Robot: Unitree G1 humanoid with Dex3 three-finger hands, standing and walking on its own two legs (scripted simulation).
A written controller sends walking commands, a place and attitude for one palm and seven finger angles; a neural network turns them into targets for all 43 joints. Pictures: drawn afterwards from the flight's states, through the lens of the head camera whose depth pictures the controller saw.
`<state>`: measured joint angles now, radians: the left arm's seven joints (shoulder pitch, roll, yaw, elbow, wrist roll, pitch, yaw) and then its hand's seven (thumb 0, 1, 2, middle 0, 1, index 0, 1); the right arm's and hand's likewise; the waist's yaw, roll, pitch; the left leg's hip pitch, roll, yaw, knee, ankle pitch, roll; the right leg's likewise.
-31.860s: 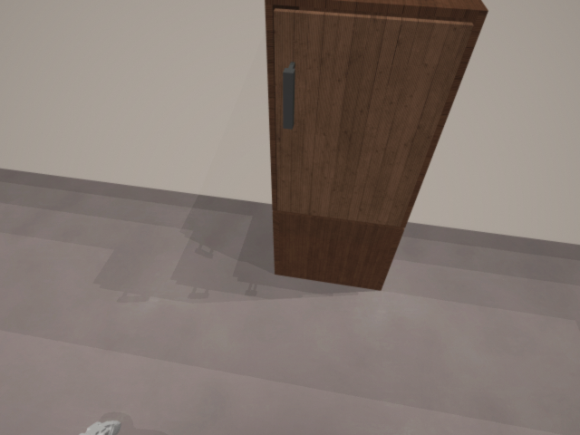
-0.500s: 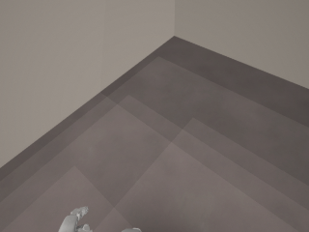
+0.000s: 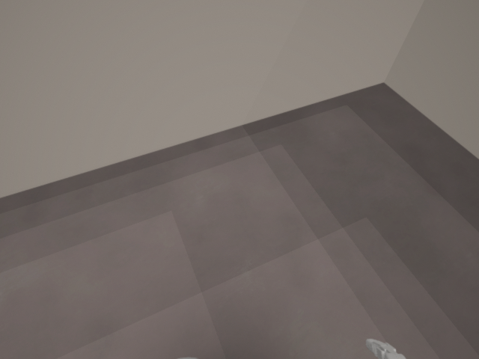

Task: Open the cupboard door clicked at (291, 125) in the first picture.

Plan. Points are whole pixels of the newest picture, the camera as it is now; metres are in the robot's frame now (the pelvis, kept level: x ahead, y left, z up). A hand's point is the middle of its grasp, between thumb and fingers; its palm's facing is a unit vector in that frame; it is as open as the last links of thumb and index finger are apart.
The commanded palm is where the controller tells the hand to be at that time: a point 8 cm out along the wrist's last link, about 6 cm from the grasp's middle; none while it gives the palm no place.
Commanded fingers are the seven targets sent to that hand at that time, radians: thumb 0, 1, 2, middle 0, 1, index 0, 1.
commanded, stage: turn to face it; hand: left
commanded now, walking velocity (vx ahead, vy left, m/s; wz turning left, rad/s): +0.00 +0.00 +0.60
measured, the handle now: out of the picture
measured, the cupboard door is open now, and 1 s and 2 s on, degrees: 42 42 42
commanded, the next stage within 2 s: take the last steps up to it in 1.86 s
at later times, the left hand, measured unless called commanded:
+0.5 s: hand out of the picture +0.07 +0.17 -0.13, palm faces +0.24 -0.92 -0.30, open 7.4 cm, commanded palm none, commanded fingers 0.00 0.90 0.90 -0.20 -0.30 -0.20 -0.30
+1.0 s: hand out of the picture -0.10 +0.18 -0.17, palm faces +0.59 -0.77 -0.25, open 7.4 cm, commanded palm none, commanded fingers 0.00 0.90 0.90 -0.20 -0.30 -0.20 -0.30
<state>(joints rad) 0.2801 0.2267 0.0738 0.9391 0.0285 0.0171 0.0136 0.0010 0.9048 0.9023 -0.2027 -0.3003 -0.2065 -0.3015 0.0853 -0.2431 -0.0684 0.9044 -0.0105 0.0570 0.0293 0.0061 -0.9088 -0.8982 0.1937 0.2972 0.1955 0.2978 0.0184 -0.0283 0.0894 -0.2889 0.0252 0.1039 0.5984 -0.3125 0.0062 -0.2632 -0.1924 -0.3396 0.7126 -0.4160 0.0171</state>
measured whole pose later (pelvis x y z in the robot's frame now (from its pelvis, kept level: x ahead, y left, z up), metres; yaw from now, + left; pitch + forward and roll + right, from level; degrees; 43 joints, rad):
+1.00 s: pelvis -0.01 -0.02 +0.01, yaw +34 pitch +1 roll +0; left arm 0.23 0.25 0.09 0.95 0.03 0.07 0.01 0.01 0.91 0.90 -0.20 -0.30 -0.20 -0.30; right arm 0.10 -0.22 -0.05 0.90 -0.02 0.03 0.00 0.00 -0.91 -0.90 0.20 0.30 0.20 0.30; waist 0.02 -0.05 0.10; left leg -0.31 -0.01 0.07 0.61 -0.32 0.05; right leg -0.45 -0.13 -0.10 1.10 -0.51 0.08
